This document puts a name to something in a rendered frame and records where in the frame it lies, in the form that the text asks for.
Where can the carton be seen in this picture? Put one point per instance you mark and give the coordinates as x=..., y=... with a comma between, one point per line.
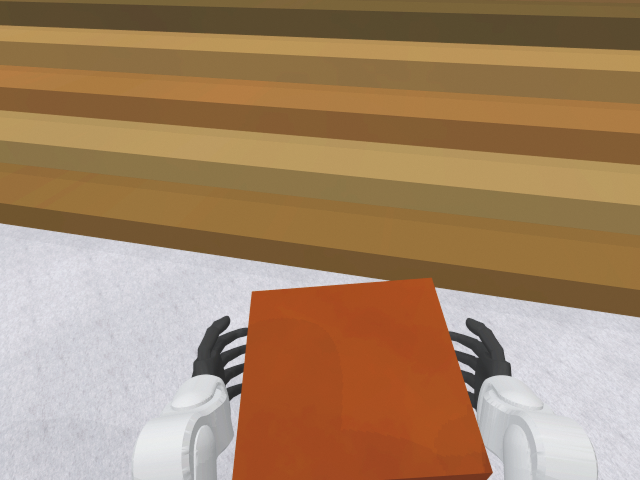
x=354, y=382

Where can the robot right hand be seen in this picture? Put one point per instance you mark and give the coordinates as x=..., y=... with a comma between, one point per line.
x=491, y=361

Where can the robot left hand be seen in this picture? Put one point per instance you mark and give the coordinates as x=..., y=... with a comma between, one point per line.
x=209, y=360

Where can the right robot forearm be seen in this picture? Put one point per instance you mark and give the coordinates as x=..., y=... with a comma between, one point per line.
x=528, y=437

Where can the left robot forearm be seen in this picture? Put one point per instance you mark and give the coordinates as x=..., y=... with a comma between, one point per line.
x=192, y=431

